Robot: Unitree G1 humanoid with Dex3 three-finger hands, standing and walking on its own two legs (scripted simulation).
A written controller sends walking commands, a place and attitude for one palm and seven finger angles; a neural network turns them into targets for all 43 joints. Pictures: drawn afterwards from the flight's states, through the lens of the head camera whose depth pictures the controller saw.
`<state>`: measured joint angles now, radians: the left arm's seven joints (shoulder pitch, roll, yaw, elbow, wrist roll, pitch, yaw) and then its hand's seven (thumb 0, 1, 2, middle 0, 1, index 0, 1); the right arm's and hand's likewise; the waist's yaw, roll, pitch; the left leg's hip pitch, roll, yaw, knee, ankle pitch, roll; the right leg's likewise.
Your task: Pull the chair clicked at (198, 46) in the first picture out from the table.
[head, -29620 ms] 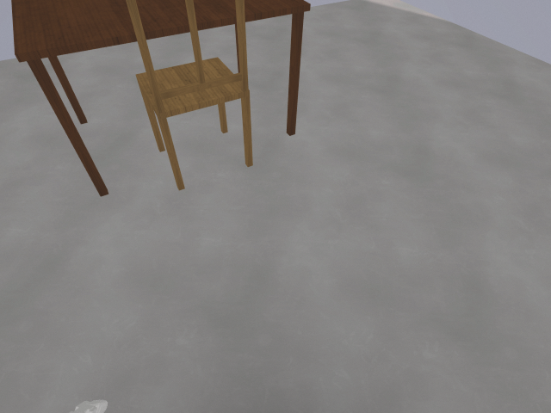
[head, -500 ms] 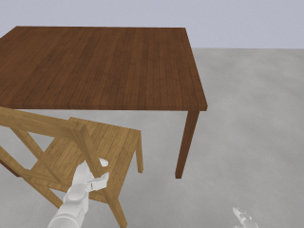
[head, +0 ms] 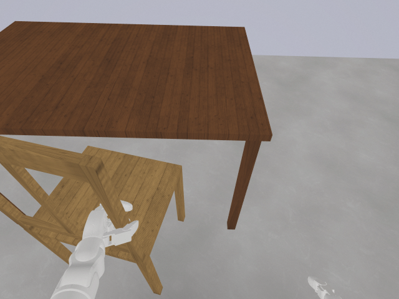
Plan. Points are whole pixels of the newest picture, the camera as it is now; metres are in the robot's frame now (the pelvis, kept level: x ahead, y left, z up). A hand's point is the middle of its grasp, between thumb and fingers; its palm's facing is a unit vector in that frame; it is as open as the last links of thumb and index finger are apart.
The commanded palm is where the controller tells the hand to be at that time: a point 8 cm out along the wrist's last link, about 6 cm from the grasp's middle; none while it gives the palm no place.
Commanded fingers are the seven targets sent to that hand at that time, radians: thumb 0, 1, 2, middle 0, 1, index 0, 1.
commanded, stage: open the thumb and straighten the fingers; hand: left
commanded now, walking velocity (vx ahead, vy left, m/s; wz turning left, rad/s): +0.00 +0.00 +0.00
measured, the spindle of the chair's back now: (46, 202) +0.35 +0.38 -0.05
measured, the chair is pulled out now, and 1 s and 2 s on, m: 0.12 0.12 0.12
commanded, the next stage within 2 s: draw the fingers out of the gap in 0.58 s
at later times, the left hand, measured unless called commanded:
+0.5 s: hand (120, 224) +0.30 +0.19 -0.06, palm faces +0.13 -0.98 -0.15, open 16.5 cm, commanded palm +0.27 +0.23 -0.03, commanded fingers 0.00 -0.55 0.20 0.00 0.00 0.00 0.00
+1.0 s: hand (115, 247) +0.25 +0.19 -0.06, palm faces +0.12 -0.98 -0.17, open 17.5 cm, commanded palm +0.21 +0.23 -0.03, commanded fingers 0.00 -0.55 0.20 0.00 0.00 0.00 0.00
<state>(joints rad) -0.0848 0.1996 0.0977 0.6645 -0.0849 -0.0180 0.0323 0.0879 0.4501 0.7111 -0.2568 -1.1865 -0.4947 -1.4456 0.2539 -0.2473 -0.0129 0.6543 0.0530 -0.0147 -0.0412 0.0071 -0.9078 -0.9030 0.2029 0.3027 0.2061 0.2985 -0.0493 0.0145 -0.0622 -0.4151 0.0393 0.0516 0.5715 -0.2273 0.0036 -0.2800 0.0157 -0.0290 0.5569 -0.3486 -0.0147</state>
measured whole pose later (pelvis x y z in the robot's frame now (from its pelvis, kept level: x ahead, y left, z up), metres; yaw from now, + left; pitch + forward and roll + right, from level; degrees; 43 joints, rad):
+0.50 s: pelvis -0.01 +0.00 -0.03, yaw +1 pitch +9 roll -1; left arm -0.14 0.22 0.14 0.54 -0.09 0.16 0.01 0.00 -0.53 0.21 -0.14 -0.40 -0.14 -0.40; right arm 0.27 -0.24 0.00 0.62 0.05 -0.03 -0.04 0.01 -0.91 -0.90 0.20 0.30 0.21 0.30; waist -0.04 0.05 -0.11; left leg -0.65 0.04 0.02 0.83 -0.33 0.00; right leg -0.51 0.01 -0.06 0.82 -0.47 -0.02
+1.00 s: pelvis +0.00 +0.00 -0.03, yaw +1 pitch +9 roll -1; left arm 0.17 0.21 0.10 0.25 -0.10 0.17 0.01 -0.01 -0.54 0.20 -0.01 0.00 0.00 0.00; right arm 0.29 -0.25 -0.01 0.57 0.05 -0.06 -0.05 0.01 -0.91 -0.90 0.20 0.30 0.20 0.30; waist -0.04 0.04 -0.13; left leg -0.63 0.04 0.03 0.83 -0.35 0.00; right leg -0.48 0.01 -0.05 0.81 -0.48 -0.02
